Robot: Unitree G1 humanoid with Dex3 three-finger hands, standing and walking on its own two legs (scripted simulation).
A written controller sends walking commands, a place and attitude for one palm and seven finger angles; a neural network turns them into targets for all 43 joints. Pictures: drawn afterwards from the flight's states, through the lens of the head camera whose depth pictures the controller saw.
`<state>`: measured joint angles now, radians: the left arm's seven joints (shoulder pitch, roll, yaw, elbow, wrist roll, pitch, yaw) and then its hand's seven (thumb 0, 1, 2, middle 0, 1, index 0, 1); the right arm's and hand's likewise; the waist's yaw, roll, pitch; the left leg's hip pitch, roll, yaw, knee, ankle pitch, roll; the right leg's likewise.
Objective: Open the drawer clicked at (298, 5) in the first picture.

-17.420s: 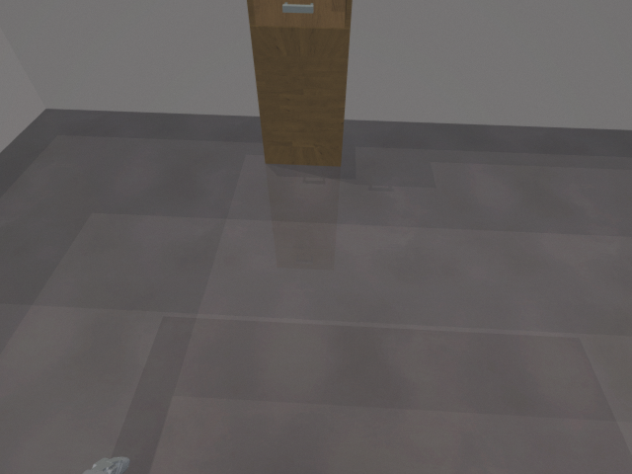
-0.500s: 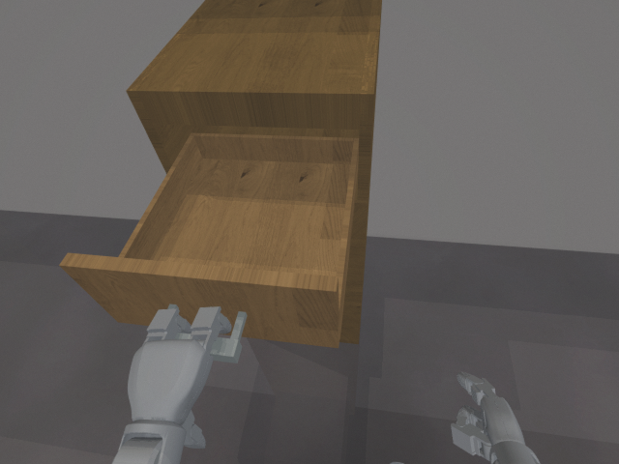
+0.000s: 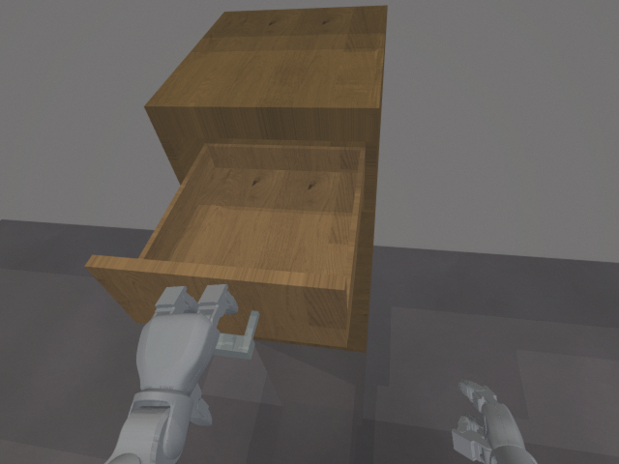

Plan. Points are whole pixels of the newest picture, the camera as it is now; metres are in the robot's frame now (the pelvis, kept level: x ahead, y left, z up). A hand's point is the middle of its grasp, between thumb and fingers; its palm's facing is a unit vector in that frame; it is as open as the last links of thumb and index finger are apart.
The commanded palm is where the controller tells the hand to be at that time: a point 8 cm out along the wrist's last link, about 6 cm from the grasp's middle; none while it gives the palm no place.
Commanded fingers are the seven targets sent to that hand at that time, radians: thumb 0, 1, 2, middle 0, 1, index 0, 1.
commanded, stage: lift the hand off the handle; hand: left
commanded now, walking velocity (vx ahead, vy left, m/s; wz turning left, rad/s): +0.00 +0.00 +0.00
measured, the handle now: (215, 328) +0.28 +0.18 +0.01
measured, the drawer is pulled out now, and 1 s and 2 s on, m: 0.29 0.29 0.29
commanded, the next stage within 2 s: draw the hand back to the body in 1.00 s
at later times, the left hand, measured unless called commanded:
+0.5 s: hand (184, 325) +0.24 +0.18 +0.10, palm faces +0.13 -0.14 -0.98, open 13.6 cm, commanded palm +0.20 +0.18 +0.16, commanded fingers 0.00 -0.50 0.30 -0.30 -1.20 -0.30 -1.20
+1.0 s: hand (165, 282) +0.26 +0.18 +0.16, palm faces +0.19 -0.14 -0.97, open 13.9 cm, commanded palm +0.21 +0.18 +0.21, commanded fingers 0.00 -0.50 0.30 -0.30 -1.20 -0.30 -1.20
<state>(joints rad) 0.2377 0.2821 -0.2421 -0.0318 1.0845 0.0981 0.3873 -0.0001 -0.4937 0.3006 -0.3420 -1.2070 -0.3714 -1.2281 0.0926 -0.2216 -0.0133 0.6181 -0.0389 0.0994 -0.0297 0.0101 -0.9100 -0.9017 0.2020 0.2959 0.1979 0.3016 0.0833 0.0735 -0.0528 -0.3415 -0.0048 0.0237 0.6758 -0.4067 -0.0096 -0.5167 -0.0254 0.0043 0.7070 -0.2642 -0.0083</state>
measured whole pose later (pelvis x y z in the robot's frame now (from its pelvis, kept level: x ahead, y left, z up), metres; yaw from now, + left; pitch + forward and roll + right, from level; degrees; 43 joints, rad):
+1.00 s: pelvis +0.01 +0.00 +0.02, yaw +0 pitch -3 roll +1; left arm 0.17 0.41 -0.20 -0.45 0.94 0.25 0.03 0.00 -0.50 0.30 -0.32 -1.20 -0.32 -1.20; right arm 0.02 -0.26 0.05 0.61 0.02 0.18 0.04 0.01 -0.91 -0.90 0.20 0.30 0.20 0.30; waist 0.12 0.14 0.00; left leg -0.05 0.01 0.02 0.41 -0.31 -0.01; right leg -0.23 -0.01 0.00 0.46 -0.18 0.00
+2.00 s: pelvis +0.02 +0.01 +0.02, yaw +2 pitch -5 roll -1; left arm 0.44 0.29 0.18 -0.52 0.01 -0.12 0.11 -0.01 -0.26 0.40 -0.30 -1.04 -0.30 -1.04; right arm 0.19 -0.19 0.06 0.62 -0.03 -0.16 -0.09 0.01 -0.91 -0.90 0.20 0.30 0.20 0.30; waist 0.07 0.05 0.06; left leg -0.01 0.02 -0.02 0.42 -0.33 -0.01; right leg -0.14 -0.01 -0.05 0.41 -0.18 0.00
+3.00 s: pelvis +0.02 +0.02 +0.02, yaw +3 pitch +1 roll -1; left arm 0.56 0.34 0.36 -0.56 -0.03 -0.19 0.10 0.02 0.88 0.90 -0.21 -0.30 -0.21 -0.30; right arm 0.16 -0.23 0.02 0.56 -0.01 -0.09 -0.09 0.01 -0.91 -0.90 0.21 0.30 0.20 0.30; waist 0.00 0.04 0.01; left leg -0.18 -0.01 -0.04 0.50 -0.34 0.01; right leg -0.29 -0.04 -0.06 0.47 -0.19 0.02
